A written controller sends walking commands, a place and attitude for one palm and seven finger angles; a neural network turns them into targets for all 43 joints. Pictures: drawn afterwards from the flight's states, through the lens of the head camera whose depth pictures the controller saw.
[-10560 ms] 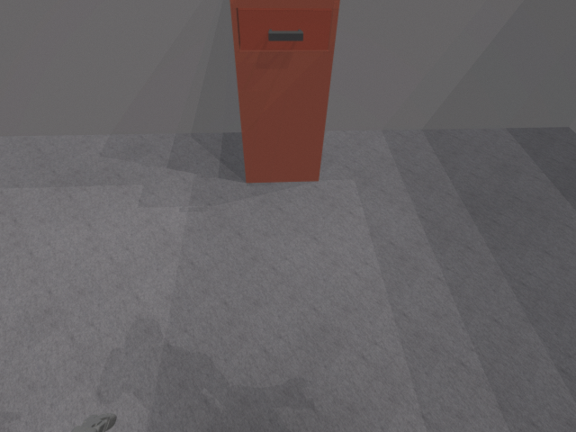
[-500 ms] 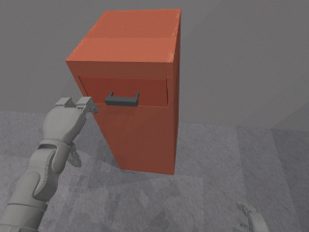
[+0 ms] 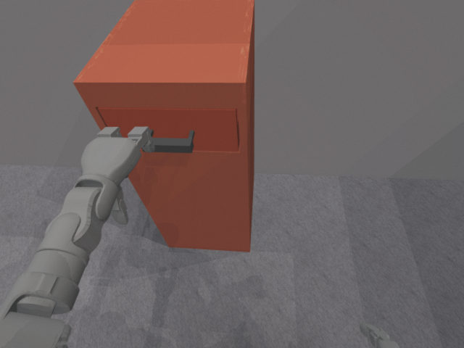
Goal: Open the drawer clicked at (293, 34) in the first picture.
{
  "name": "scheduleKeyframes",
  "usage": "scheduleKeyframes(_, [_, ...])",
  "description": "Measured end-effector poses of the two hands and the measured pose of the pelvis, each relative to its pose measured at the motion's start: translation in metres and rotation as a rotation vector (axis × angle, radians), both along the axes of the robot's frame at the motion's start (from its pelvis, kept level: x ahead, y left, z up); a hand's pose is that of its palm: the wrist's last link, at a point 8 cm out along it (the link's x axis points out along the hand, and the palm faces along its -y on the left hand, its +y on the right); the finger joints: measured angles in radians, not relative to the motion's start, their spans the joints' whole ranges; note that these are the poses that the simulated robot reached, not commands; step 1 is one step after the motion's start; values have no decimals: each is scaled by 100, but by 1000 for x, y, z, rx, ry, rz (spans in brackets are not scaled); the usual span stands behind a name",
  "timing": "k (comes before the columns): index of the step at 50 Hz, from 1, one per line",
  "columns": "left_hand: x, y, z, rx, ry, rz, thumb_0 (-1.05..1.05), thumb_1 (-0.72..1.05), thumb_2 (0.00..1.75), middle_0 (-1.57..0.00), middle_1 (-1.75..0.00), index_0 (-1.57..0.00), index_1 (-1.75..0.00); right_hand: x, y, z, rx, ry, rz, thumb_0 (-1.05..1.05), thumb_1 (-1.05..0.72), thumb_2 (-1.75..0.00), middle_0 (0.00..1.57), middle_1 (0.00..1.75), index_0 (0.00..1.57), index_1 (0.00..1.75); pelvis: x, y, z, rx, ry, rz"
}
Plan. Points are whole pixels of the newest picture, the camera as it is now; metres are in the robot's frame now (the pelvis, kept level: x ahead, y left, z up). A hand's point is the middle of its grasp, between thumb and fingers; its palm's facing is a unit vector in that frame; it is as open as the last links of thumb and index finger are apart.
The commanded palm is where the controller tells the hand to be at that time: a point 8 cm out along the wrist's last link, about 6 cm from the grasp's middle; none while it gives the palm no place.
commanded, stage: move the hooked fingers above the handle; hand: left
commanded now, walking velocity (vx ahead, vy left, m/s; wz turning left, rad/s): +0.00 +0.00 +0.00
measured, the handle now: (169, 139) +0.57 +0.22 -0.02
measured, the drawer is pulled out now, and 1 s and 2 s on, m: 0.00 0.00 0.00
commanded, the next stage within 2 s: none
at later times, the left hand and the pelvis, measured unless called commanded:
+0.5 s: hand (145, 155) +0.46 +0.22 +0.05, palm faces -0.07 -0.02 -1.00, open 13.9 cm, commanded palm +0.44 +0.23 +0.11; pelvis +0.02 +0.00 -0.01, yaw +0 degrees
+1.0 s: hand (171, 136) +0.52 +0.18 +0.04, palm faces -0.05 -0.04 -1.00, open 13.8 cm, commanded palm +0.51 +0.21 +0.10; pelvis +0.02 +0.01 -0.02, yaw +0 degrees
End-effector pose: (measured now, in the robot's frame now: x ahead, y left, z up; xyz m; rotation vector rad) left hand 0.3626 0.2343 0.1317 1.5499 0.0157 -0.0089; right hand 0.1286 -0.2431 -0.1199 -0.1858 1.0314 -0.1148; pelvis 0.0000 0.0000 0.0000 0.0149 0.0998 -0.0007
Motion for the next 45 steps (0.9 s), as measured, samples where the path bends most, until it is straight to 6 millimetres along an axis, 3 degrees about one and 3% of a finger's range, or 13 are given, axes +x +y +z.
scheduleKeyframes(7, [22, -13, -12, -12, 28, -73, 0, -49, 30, -32, -120, -32, -120, -22, -10, -6, -33, 69, -46, 1, -91, -90, 20, 30, 20, 29, 6, 3, -3, -2, 27, 0])
scheduleKeyframes(12, [42, -14, -10, -14, -25, -80, 0, -49, 30, -32, -120, -32, -120, -30, -13, -8, -41, 101, -72, 1, -91, -90, 20, 30, 20, 29, 10, 3, -5, -3, 54, -6])
scheduleKeyframes(21, [69, -4, -18, 18, 16, 20, 0, -49, 30, -32, -120, -32, -120, -35, -12, -14, -21, 139, -92, 1, -91, -90, 20, 30, 20, 29, 18, 4, -7, -6, 93, -8])
scheduleKeyframes(32, [93, -21, -25, -15, 3, -74, 0, -49, 30, -32, -120, -32, -120, -40, -17, -13, -56, 164, -107, 0, -91, -90, 20, 30, 20, 29, 22, 4, -12, -11, 127, -1])
scheduleKeyframes(40, [116, -6, -30, 38, 18, 45, 0, -49, 30, -32, -120, -32, -120, -63, -19, -19, -53, 228, -130, 0, -91, -90, 20, 30, 20, 29, 21, 4, -15, -14, 168, -3])
scheduleKeyframes(45, [127, -21, -37, 24, 77, 2, 0, -49, 30, -32, -120, -32, -120, -83, -20, -18, -69, 281, -155, 0, -91, -90, 20, 30, 20, 29, 21, 6, -16, -18, 179, 2])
